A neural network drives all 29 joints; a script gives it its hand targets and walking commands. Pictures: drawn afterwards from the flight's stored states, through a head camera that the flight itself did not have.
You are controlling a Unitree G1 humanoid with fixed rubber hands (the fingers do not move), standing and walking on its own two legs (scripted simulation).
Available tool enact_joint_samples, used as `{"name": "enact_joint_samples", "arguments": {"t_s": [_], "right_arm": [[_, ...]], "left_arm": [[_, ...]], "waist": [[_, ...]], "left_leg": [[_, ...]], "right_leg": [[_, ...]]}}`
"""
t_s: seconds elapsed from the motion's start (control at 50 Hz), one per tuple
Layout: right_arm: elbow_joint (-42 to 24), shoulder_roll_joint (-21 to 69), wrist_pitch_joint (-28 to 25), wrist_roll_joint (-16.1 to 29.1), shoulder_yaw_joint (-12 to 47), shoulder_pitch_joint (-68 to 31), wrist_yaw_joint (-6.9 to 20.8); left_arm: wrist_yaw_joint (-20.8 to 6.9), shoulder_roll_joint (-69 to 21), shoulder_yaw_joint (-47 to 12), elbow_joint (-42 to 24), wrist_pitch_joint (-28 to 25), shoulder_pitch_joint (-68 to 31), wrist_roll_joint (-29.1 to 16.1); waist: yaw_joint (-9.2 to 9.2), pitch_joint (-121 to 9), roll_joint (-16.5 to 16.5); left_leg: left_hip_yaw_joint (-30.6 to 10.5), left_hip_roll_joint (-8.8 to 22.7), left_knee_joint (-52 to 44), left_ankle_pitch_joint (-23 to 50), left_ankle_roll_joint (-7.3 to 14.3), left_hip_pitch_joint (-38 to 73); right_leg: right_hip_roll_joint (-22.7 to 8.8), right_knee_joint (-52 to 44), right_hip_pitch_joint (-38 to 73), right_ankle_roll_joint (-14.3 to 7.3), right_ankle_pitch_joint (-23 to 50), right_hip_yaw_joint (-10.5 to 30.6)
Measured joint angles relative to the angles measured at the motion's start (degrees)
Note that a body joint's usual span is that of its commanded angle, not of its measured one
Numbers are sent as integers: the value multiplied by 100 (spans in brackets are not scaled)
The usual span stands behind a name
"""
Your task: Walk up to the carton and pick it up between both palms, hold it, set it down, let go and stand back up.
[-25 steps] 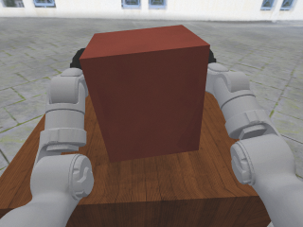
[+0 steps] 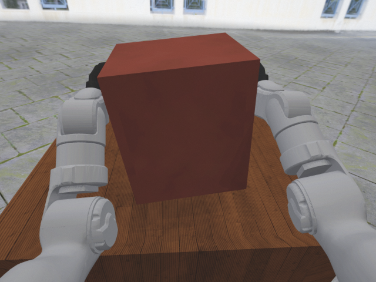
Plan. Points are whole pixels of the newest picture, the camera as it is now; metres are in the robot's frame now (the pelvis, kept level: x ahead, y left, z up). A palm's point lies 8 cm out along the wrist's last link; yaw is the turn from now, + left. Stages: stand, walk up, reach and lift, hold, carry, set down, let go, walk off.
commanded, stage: hold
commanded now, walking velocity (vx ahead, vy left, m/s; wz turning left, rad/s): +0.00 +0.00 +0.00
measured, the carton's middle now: (181, 116) +0.36 +0.00 +0.26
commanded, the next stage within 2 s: set down in 1.38 s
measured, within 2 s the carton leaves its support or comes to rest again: neither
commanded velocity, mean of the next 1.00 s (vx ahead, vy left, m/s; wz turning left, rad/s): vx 0.00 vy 0.00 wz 0.00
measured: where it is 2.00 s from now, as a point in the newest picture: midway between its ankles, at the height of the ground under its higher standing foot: outside the picture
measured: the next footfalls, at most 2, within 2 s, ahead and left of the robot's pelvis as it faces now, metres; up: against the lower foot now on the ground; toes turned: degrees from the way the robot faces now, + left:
none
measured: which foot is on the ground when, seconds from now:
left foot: down 0.00-1.00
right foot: down 0.00-1.00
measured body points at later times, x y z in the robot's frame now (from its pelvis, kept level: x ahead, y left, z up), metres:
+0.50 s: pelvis +0.00 +0.00 +0.00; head -0.09 +0.02 +0.44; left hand +0.39 +0.17 +0.30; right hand +0.39 -0.15 +0.31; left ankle +0.02 +0.13 -0.75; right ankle +0.01 -0.11 -0.75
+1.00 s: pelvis +0.00 +0.00 +0.00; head -0.09 +0.02 +0.44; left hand +0.39 +0.16 +0.30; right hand +0.39 -0.15 +0.31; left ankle +0.02 +0.13 -0.75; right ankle +0.01 -0.11 -0.75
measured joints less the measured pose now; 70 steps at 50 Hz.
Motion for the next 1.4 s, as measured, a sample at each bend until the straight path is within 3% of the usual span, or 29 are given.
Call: {"name": "enact_joint_samples", "arguments": {"t_s": [0.18, 0.48, 0.78, 0.92, 1.1, 1.26, 1.4], "right_arm": [[-115, -5, 1, 18, 126, 168, -9], [200, 18, 13, -117, -34, -103, 25], [66, -38, 41, 28, 87, 77, 1], [51, -72, 9, 97, 121, 77, 2], [124, -65, 105, 48, 173, -13, -15], [258, 46, 106, -106, -88, -116, -14], [129, -56, 96, 27, 1, -100, -20]], "left_arm": [[-5, -18, -66, -83, -29, 182, -27], [36, 83, 58, 468, -148, -300, -98], [1, 45, -151, 237, -146, 4, -91], [111, -25, -32, 194, -133, -60, -95], [27, 8, 117, 407, -146, -200, -60], [3, 142, -48, 516, -193, -214, -160], [35, 113, -184, 320, -183, -149, -134]], "waist": [[-67, -27, 90], [101, -193, 24], [-78, -135, 21], [-18, -167, 95], [101, -171, 85], [3, -222, -37], [-108, -142, 23]], "left_leg": [[1, -21, 15, 8, 19, -47], [-23, -7, -16, 61, -1, -172], [-86, -28, 95, -24, 13, -162], [-48, -22, 122, -55, 23, -160], [-70, -24, 23, -2, 13, -90], [-172, -31, 51, 16, -16, -234], [-193, -43, 120, -17, -4, -288]], "right_leg": [[-10, 27, -56, 21, 5, 37], [26, 12, -192, -6, 54, 76], [29, 1, -110, 19, 18, 73], [41, 56, -139, 25, -9, 135], [47, -20, -76, 11, 28, 145], [58, -26, -172, -14, 33, 71], [58, -26, -191, 6, 32, 76]]}}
